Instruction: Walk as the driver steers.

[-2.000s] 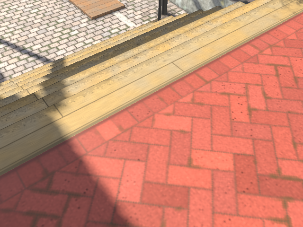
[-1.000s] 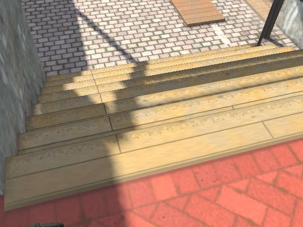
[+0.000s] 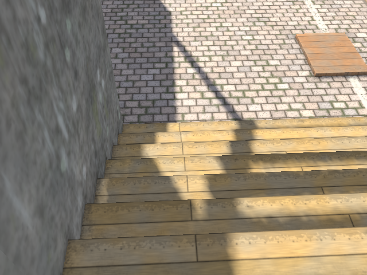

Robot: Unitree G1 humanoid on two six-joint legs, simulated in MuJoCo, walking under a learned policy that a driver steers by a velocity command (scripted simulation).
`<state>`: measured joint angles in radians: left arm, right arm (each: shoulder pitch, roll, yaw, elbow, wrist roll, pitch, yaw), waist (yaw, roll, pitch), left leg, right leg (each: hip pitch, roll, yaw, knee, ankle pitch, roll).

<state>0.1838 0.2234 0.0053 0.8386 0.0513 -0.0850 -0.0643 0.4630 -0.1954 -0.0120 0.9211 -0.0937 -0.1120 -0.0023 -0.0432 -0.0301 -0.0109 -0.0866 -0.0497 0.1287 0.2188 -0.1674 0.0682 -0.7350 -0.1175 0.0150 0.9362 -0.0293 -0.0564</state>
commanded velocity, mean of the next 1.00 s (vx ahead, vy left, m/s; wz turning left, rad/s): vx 0.48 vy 0.00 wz -0.54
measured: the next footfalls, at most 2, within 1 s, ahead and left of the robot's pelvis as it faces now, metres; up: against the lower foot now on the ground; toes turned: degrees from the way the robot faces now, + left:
right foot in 0.28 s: +0.31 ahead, -0.18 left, +0.00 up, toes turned -11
left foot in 0.76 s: +0.42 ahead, +0.00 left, +0.00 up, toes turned -25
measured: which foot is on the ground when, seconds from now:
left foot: down 0.00-0.32, up 0.34-0.74, down 0.76-1.00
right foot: up 0.00-0.26, down 0.28-0.78, up 0.80-1.00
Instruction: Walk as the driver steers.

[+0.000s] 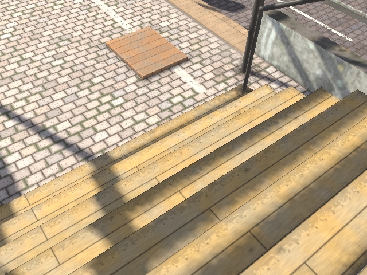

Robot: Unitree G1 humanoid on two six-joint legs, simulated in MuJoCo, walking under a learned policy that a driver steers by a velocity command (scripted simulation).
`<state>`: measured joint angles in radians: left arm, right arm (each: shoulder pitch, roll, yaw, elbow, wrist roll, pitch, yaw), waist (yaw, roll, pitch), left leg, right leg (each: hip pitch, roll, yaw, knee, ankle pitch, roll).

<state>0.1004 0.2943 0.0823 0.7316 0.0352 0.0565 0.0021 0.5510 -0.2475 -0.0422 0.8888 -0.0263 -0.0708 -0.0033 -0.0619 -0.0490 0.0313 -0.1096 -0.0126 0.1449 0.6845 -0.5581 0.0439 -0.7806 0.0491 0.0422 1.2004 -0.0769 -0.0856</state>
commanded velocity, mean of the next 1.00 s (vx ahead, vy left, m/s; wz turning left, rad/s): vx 0.07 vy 0.00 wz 0.16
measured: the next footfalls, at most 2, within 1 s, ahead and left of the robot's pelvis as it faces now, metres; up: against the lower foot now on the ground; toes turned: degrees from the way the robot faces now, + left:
right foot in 0.24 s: +0.25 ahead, -0.10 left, -0.17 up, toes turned -7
left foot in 0.74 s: +0.17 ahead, +0.14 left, -0.17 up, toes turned +10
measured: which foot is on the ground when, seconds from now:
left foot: down 0.00-0.24, up 0.26-0.72, down 0.74-1.00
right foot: up 0.00-0.22, down 0.24-0.76, up 0.78-1.00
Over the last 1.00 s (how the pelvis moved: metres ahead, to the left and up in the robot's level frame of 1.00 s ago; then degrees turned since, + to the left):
0.43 -0.10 -0.04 -33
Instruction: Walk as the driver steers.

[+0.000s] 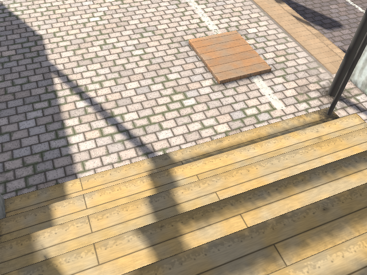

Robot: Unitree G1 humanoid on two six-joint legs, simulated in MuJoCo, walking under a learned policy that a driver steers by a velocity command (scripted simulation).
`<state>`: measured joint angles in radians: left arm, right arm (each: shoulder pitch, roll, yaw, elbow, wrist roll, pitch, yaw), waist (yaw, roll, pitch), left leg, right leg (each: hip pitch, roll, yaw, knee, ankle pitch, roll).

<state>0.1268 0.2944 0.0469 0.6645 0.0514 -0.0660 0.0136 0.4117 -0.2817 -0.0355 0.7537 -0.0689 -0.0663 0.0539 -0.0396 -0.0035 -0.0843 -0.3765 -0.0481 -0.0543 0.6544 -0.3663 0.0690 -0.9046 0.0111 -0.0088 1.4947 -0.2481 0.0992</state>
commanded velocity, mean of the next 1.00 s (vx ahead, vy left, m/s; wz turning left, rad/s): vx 0.00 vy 0.00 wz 0.37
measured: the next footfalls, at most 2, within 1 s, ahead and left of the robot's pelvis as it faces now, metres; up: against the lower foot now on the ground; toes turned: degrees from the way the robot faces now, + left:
right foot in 0.28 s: +0.04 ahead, -0.11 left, +0.00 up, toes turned +12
left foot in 0.66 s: -0.04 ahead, +0.11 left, +0.00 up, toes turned +22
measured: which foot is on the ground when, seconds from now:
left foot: down 0.00-0.30, up 0.32-0.64, down 0.66-1.00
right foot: up 0.00-0.26, down 0.28-1.00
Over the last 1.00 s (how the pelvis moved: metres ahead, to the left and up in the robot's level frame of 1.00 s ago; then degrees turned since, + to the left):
0.18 0.06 -0.15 13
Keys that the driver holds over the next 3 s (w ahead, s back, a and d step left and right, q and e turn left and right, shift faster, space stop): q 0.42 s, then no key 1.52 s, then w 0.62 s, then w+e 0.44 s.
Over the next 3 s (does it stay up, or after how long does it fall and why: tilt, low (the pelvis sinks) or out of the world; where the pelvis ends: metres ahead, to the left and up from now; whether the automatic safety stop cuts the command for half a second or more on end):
stays up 0.40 0.24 -0.31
